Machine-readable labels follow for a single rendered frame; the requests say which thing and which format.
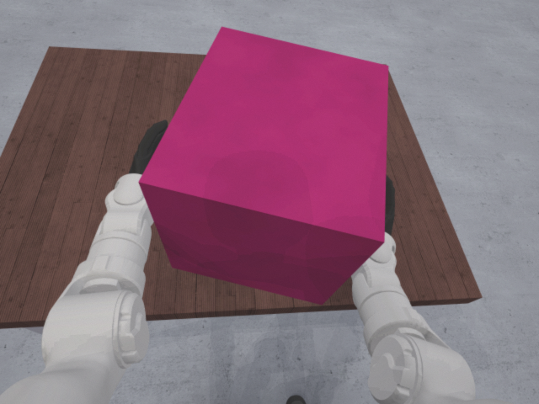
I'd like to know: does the table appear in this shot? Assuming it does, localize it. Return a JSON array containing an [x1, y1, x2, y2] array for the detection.
[[0, 46, 483, 335]]

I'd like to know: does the right robot upper arm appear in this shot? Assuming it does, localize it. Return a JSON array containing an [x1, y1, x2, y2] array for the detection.
[[367, 333, 513, 404]]

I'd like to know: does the left robot hand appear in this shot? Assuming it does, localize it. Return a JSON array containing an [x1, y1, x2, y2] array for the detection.
[[129, 120, 168, 175]]

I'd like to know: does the right robot hand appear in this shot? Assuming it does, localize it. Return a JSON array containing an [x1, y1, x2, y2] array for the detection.
[[385, 175, 395, 236]]

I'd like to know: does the left robot upper arm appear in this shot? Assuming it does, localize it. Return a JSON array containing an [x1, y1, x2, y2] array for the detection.
[[0, 290, 149, 404]]

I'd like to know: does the carton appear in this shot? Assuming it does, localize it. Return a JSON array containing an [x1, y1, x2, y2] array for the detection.
[[138, 27, 388, 305]]

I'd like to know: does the left robot forearm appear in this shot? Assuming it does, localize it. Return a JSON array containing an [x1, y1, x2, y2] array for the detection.
[[41, 173, 154, 363]]

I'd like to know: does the right robot forearm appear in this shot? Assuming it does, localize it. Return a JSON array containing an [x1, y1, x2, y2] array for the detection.
[[351, 232, 476, 395]]

